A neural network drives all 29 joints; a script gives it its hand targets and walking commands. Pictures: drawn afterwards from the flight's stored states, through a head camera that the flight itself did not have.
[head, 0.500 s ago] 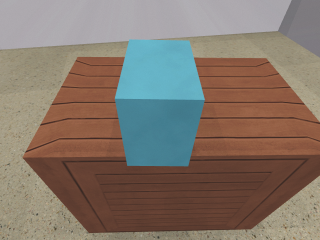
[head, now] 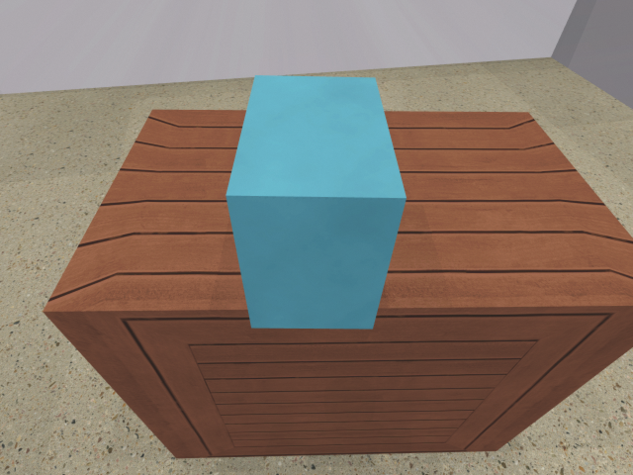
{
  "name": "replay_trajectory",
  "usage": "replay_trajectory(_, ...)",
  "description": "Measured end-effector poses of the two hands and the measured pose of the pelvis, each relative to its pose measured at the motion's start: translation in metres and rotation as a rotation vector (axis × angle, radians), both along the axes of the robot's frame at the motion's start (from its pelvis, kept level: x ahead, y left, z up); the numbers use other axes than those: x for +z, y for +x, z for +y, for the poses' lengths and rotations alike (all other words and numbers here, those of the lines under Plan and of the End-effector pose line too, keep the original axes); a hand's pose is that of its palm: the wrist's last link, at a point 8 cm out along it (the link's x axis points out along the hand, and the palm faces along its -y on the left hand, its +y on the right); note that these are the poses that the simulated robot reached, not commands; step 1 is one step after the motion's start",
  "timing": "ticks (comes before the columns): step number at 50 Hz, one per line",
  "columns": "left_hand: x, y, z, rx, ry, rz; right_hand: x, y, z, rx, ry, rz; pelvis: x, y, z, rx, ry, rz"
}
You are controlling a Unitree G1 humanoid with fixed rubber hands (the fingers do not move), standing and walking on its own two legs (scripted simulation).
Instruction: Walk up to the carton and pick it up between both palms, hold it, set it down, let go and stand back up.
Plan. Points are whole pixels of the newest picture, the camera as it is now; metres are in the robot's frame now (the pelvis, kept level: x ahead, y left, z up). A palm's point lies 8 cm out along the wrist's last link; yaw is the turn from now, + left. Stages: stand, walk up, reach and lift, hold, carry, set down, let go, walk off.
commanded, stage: stand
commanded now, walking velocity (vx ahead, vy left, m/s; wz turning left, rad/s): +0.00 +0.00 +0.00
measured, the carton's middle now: (313, 201) +0.46 +0.03 +0.12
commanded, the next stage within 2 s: none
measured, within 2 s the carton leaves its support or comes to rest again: neither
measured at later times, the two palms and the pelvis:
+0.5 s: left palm out of the picture +0.06 +0.31 -0.11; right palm out of the picture +0.08 -0.30 -0.12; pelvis +0.00 +0.00 +0.00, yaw +0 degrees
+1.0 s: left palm out of the picture +0.06 +0.31 -0.11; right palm out of the picture +0.08 -0.30 -0.12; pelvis +0.00 +0.00 +0.00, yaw +0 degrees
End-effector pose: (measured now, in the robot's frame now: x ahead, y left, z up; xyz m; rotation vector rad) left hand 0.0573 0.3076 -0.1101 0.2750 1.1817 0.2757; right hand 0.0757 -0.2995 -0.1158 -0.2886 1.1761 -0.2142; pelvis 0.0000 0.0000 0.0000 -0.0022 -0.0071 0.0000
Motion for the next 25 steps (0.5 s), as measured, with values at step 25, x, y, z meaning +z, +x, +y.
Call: replay_trajectory(25, -0.0001, 0.0022, -0.0002, -0.001, -0.001, 0.002, -0.0002, 0.0012, 0.0001, 0.001, 0.002, 0.005, 0.0002, 0.0010, -0.0001, 0.000, 0.000, 0.002)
